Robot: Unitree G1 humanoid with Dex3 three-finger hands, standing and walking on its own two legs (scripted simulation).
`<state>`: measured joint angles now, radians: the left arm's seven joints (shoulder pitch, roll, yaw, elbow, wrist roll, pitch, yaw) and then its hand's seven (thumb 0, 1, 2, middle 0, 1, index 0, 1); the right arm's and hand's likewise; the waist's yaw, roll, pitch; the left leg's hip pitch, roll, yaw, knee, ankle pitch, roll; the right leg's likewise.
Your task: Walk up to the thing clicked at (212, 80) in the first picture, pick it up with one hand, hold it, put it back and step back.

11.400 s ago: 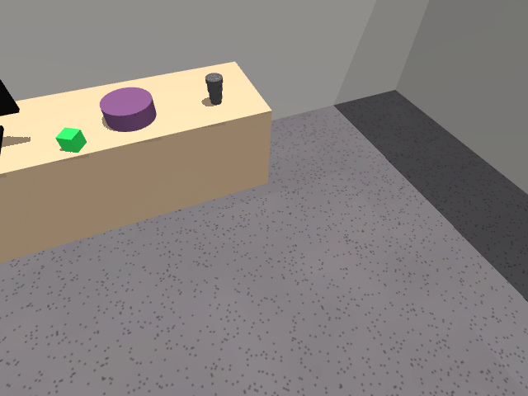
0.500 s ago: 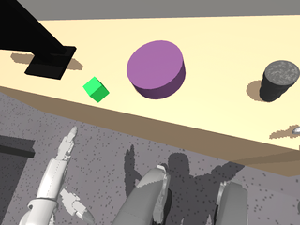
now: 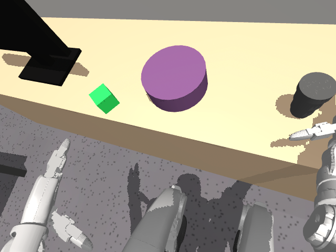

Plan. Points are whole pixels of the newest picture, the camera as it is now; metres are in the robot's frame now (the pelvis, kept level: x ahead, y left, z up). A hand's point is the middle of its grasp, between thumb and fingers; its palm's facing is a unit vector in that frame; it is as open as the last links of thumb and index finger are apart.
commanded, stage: rest palm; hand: right
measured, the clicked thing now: (307, 99) +0.52 -0.21 -0.07
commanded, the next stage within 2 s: close in 0.14 s
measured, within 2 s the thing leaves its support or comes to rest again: leaves its support in 1.74 s
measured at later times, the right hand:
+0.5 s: hand (306, 100) +0.50 -0.20 -0.04, palm faces +0.18 +0.98 +0.01, open 17.2 cm
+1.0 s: hand (310, 97) +0.51 -0.21 -0.04, palm faces +0.19 +0.98 +0.01, open 13.5 cm
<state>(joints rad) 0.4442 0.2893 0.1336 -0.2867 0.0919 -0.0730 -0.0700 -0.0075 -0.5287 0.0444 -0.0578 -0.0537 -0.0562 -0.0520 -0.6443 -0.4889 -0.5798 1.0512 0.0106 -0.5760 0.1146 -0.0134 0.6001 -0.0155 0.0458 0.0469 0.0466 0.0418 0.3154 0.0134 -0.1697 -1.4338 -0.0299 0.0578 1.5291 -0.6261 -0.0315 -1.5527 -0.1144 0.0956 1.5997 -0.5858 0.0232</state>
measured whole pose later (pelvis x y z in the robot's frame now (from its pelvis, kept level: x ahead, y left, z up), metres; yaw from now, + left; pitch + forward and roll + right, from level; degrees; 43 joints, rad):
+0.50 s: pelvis -0.01 +0.00 -0.01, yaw +0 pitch +31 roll +7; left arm 0.44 0.29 0.13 -0.33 0.10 -0.05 -0.09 -0.01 -0.56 0.07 -0.06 -0.05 -0.05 -0.06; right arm -0.72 -0.50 -0.55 1.08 -0.05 -0.58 0.04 -0.01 0.59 0.00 0.21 0.08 0.20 0.08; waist 0.35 0.02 -0.16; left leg -1.47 -0.03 0.06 1.56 -0.63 -0.03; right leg -1.59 -0.11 0.10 1.62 -0.58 0.03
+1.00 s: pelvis +0.00 +0.00 +0.00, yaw +0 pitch +31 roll +7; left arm 0.45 0.29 0.13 -0.32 0.09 -0.04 -0.09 -0.01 -0.55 0.06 -0.05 -0.05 -0.05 -0.06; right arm -0.72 -0.52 -0.54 1.05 -0.04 -0.53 0.05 -0.01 0.45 -0.20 0.68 0.43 0.68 0.43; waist 0.34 0.02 -0.17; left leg -1.47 -0.04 0.06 1.55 -0.63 -0.03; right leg -1.58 -0.12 0.10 1.61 -0.59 0.03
